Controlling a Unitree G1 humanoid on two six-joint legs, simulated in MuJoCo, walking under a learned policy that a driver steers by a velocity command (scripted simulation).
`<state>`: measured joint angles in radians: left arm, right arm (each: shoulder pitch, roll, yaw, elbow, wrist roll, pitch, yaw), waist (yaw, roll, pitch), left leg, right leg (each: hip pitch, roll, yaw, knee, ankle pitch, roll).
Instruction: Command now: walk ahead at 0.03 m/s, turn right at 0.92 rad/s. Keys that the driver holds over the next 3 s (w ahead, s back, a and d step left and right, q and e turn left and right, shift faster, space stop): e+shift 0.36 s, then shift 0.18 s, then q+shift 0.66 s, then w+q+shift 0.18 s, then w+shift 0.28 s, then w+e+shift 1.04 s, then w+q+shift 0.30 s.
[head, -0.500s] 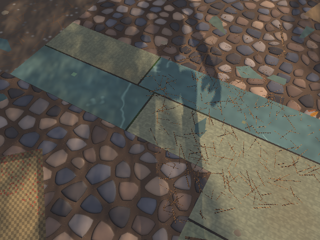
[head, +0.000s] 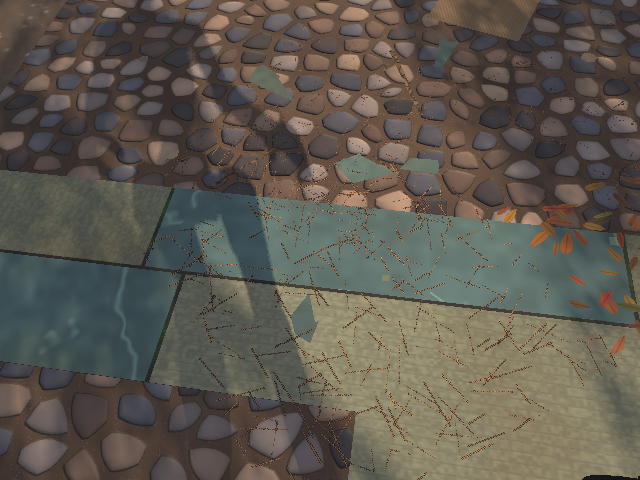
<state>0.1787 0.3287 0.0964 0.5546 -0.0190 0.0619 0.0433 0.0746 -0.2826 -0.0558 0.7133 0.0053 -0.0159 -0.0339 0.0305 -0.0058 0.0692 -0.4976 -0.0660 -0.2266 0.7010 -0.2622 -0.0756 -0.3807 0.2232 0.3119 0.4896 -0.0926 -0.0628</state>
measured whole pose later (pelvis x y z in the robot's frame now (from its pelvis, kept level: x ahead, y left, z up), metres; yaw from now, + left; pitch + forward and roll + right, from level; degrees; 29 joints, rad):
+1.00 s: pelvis +0.04 +0.02 +0.00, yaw -14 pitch +2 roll -2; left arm 0.09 0.27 0.07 0.68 0.00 0.02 0.03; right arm 0.20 -0.29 -0.08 0.65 0.02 0.08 0.02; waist -0.02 -0.01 0.06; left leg -0.41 0.09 0.09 0.79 -0.39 -0.05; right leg -0.21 -0.09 -0.28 0.52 -0.31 0.00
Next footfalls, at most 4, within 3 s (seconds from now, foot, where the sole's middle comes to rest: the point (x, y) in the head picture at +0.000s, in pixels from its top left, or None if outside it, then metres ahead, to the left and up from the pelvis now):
0.08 left None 0.14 0.14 -0.77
0.56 right None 0.02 -0.10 -0.77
1.04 left None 0.11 0.13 -0.77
1.54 right None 0.24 -0.07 -0.77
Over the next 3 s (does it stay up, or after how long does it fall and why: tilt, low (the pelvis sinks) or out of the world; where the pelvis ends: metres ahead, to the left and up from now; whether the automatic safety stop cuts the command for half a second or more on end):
stays up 1.34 -0.08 0.00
